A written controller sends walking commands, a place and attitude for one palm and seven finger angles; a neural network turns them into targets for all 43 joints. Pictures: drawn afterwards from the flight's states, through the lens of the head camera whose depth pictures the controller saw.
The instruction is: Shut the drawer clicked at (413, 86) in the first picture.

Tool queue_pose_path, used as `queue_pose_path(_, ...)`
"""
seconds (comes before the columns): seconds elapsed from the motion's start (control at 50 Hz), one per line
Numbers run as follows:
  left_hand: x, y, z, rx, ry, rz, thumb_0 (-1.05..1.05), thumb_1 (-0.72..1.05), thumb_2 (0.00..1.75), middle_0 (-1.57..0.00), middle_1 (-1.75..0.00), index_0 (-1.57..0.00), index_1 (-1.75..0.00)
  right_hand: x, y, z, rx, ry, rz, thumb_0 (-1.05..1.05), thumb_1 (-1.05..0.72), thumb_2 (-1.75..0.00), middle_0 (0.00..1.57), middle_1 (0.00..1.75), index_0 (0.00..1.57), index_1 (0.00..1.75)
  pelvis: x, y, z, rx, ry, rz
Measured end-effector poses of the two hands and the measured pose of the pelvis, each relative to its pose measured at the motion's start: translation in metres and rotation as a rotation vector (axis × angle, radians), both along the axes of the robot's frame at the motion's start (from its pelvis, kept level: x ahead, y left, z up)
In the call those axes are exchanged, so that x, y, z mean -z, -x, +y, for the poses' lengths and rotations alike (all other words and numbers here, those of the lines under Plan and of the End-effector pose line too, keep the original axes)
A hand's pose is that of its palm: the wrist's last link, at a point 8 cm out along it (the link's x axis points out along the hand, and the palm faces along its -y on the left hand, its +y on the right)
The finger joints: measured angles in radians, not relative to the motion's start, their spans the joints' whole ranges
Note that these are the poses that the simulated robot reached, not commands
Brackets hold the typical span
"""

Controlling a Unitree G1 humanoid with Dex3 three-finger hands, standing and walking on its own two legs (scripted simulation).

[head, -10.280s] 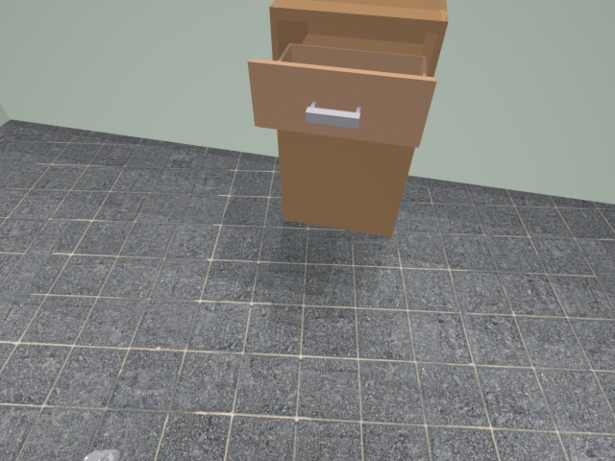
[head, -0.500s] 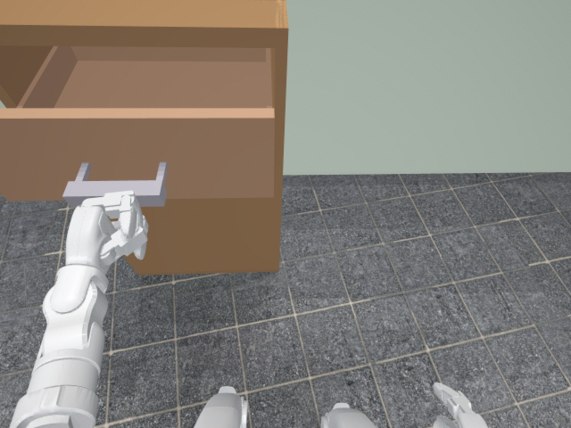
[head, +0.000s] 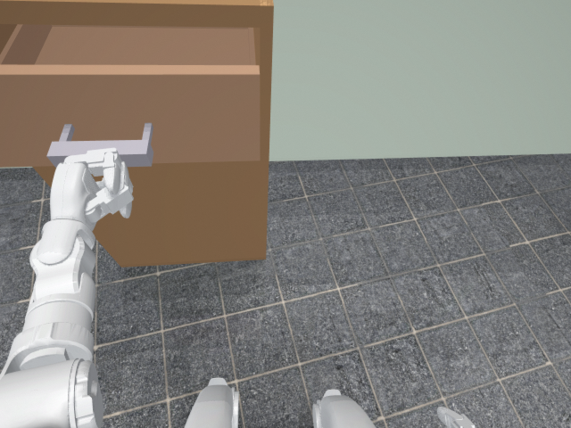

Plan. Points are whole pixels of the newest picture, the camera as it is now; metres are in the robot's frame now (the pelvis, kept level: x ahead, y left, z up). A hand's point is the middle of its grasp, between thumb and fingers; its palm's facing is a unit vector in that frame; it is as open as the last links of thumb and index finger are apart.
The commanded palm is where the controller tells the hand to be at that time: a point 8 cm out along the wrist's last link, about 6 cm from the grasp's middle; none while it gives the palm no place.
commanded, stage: push the drawer shut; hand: left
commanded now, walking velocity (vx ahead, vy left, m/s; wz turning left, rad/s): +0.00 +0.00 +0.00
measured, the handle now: (105, 142) +0.51 +0.26 +0.07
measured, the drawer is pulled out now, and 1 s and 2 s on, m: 0.10 0.00 0.00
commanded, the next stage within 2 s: pull the fist back off the drawer in 1.16 s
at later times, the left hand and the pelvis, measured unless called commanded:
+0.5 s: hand (131, 158) +0.48 +0.22 +0.06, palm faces +0.06 -1.00 -0.03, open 3.2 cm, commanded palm +0.47 +0.27 +0.07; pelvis +0.00 +0.01 -0.01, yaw -1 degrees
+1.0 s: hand (137, 132) +0.53 +0.22 +0.06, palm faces +0.06 -1.00 -0.05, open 3.2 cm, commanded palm +0.53 +0.26 +0.07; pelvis +0.00 +0.01 -0.02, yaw -1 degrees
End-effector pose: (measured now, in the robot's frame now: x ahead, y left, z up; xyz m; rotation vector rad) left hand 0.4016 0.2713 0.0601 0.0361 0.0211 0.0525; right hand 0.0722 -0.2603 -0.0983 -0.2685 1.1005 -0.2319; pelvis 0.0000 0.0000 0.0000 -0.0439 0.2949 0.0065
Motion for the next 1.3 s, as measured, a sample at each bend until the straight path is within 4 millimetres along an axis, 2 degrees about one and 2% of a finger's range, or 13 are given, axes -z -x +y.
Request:
queue_pose_path(0.38, -0.002, -0.042, 0.002, -0.002, 0.007, 0.002, 0.02, 0.81, 0.89, -1.4, -1.6, -1.4, -1.6, 0.007, 0.041, 0.004, 0.055, -0.002, 0.129, 0.01, -0.9, -0.89, 0.21, 0.3, 0.21, 0.3, 0.006, 0.001, 0.005, 0.015, 0.01, 0.043)
queue_pose_path(0.94, -0.006, -0.104, 0.001, -0.019, -0.006, 0.021, 0.05, 0.83, 0.92, -1.4, -1.6, -1.4, -1.6, 0.011, 0.084, 0.003, 0.093, 0.028, 0.277, 0.0, -0.9, -0.89, 0.21, 0.3, 0.21, 0.3, 0.017, 0.004, 0.006, 0.014, 0.029, 0.122)
queue_pose_path(1.3, -0.004, -0.109, 0.018, 0.0, -0.023, 0.031, 0.01, 0.63, 0.93, -1.4, -1.6, -1.4, -1.6, 0.016, 0.107, 0.006, 0.077, 0.064, 0.306, 0.0, -0.9, -0.89, 0.21, 0.3, 0.21, 0.3, 0.031, 0.021, 0.008, 0.0, 0.057, 0.158)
